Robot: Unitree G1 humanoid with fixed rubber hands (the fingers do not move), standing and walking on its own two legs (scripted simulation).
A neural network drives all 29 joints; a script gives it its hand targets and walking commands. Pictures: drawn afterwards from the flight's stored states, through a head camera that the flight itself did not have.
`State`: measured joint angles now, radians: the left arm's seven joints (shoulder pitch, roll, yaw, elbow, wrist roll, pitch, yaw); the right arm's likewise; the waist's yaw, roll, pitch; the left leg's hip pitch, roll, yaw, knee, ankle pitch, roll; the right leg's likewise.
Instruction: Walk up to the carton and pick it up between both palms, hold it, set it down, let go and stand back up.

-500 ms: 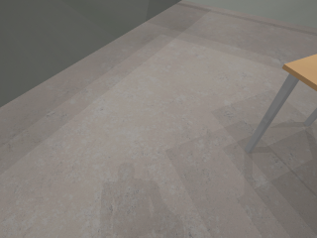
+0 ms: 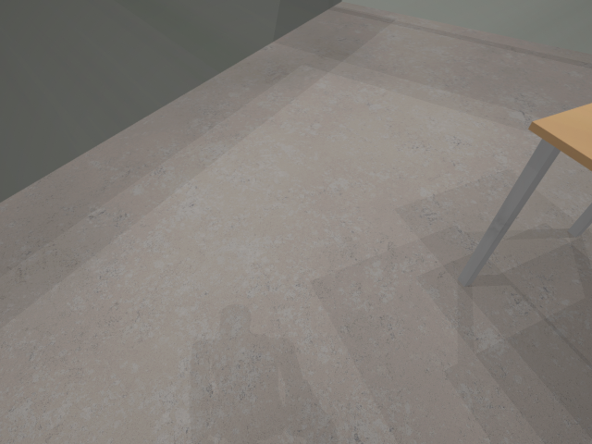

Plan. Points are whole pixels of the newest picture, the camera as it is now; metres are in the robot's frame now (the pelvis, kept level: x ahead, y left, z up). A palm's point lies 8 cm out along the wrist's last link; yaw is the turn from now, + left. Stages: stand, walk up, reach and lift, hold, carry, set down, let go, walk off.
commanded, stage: stand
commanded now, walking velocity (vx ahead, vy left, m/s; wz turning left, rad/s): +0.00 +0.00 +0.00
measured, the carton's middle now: out of the picture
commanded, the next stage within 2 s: walk up in 0.82 s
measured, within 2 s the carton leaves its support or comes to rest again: neither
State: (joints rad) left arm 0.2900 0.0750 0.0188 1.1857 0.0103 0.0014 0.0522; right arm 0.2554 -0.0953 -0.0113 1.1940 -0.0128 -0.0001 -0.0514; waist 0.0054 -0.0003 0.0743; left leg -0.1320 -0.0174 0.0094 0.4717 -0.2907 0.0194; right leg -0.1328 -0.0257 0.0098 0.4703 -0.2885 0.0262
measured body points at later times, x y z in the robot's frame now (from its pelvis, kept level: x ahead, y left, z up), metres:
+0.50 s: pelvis +0.00 +0.01 +0.00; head +0.02 +0.01 +0.45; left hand -0.03 +0.20 -0.17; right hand -0.02 -0.19 -0.17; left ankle -0.02 +0.11 -0.74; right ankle -0.02 -0.14 -0.74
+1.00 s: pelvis +0.01 +0.02 +0.00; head +0.02 +0.03 +0.45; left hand -0.03 +0.21 -0.17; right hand -0.02 -0.17 -0.16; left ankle -0.02 +0.11 -0.74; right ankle -0.02 -0.14 -0.74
